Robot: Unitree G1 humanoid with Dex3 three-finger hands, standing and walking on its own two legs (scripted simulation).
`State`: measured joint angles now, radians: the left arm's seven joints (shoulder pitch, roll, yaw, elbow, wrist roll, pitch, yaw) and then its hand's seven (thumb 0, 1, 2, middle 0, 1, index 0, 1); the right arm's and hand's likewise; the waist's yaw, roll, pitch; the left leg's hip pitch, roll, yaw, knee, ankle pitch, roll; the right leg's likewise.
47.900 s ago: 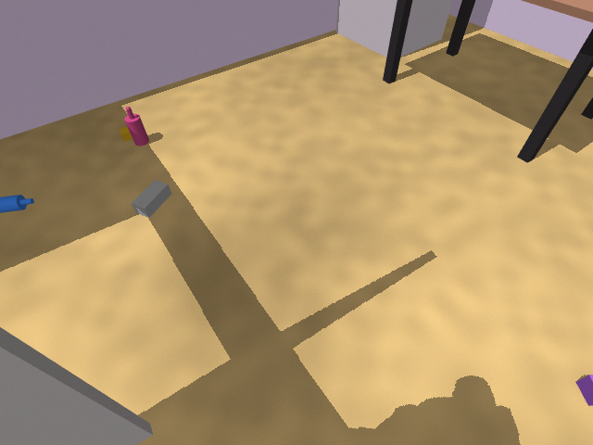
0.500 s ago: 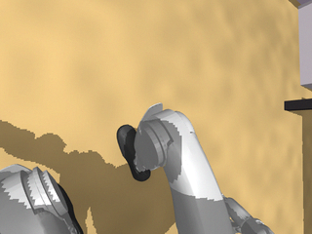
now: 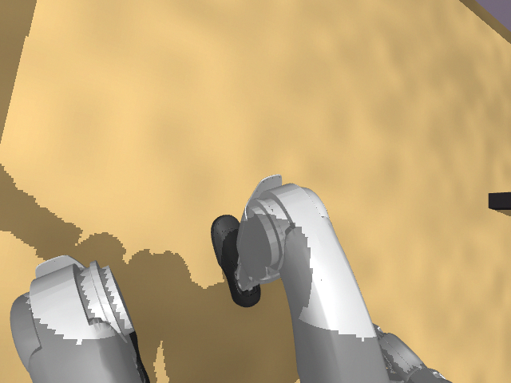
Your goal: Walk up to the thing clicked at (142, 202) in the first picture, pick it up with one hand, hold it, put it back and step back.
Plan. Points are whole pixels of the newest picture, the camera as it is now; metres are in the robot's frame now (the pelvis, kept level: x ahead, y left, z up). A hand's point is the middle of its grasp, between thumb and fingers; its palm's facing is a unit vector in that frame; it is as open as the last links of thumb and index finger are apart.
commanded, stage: go down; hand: left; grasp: from above
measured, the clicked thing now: out of the picture +0.52 +0.37 -0.29
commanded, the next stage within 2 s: none
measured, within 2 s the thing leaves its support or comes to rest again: neither
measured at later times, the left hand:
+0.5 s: hand out of the picture +0.48 +0.42 +0.00, palm faces -0.40 -0.13 -0.91, open 13.6 cm
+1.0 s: hand out of the picture +0.47 +0.42 +0.08, palm faces -0.43 -0.13 -0.89, open 13.8 cm
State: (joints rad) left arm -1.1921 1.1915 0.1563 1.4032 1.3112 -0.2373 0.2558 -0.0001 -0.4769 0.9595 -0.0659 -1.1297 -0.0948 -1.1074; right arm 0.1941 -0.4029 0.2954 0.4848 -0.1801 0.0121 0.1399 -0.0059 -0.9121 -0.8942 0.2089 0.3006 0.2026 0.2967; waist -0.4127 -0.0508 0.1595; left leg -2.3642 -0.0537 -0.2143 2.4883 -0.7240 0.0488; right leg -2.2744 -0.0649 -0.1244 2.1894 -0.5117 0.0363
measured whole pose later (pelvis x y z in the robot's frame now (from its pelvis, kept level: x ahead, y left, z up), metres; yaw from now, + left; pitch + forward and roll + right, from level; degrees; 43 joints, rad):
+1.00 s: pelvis -0.01 +0.00 +0.13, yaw +8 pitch +37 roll -10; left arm -1.14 1.02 0.11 1.18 1.14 -0.32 -0.15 0.00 -0.46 0.93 -0.07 -1.09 -0.10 -1.07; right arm 0.22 -0.28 0.12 0.61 -0.05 0.14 0.00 0.00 -0.90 -0.89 0.21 0.30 0.20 0.30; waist -0.27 0.05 -0.09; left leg -2.02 -0.02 -0.06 2.03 -0.66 0.07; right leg -2.01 -0.06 -0.01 1.84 -0.48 0.04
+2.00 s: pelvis +0.01 -0.01 +0.18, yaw +9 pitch +36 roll -7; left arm -1.10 1.04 0.13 1.25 1.14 -0.38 -0.10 0.00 -0.49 0.93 -0.07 -1.10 -0.10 -1.07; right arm 0.18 -0.27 0.11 0.65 -0.04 0.13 -0.01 0.00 -0.92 -0.90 0.21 0.30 0.20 0.30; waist -0.25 0.04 -0.10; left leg -1.83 0.00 -0.08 1.85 -0.65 0.02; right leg -1.84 -0.05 -0.03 1.68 -0.48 0.05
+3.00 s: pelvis +0.01 -0.01 +0.13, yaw +8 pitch +39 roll -7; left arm -1.19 0.97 0.06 1.47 1.28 -0.36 0.16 0.00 -0.51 0.96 -0.08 -1.08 -0.10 -1.07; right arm 0.18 -0.28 0.12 0.65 -0.08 0.10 0.04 0.00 -0.91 -0.90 0.21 0.30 0.20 0.30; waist -0.32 0.01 -0.09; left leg -2.00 -0.01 -0.08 2.01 -0.69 0.02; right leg -2.02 -0.05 -0.02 1.85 -0.50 0.05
